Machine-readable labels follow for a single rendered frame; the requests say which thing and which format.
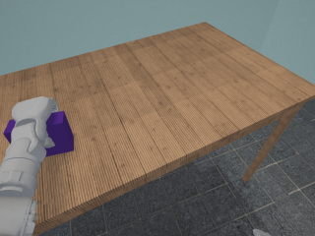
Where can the left robot hand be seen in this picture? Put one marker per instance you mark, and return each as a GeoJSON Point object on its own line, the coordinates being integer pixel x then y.
{"type": "Point", "coordinates": [40, 107]}

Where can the robot left upper arm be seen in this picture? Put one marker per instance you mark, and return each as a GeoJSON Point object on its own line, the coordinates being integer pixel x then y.
{"type": "Point", "coordinates": [17, 216]}

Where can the table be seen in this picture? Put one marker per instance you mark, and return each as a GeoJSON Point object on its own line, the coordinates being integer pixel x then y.
{"type": "Point", "coordinates": [143, 108]}

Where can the sponge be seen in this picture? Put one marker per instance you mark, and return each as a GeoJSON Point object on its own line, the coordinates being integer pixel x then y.
{"type": "Point", "coordinates": [58, 130]}

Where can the left robot forearm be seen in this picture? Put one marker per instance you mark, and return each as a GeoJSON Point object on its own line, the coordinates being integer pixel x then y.
{"type": "Point", "coordinates": [23, 157]}

